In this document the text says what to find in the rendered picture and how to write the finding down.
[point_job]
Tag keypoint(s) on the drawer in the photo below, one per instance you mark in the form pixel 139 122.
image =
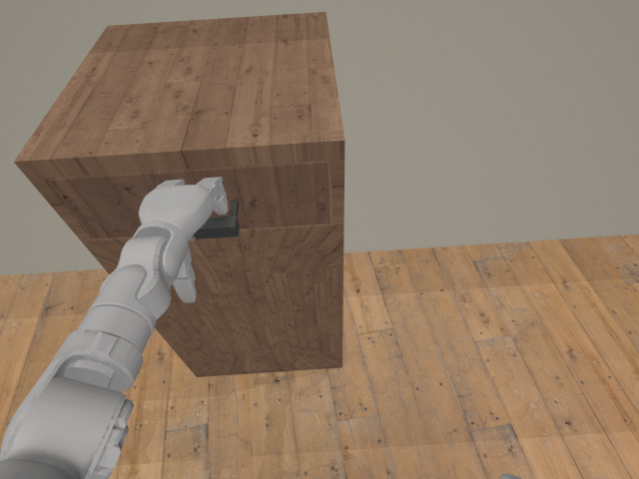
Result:
pixel 270 196

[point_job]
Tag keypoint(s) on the left robot hand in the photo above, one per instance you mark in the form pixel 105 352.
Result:
pixel 186 207

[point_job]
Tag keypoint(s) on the handle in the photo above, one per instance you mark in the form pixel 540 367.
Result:
pixel 221 227

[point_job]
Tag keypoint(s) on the robot left forearm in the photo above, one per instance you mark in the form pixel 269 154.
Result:
pixel 106 350

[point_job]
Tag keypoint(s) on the left robot upper arm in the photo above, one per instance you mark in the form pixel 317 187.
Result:
pixel 75 430

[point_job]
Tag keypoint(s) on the cabinet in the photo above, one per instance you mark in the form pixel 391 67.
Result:
pixel 207 94

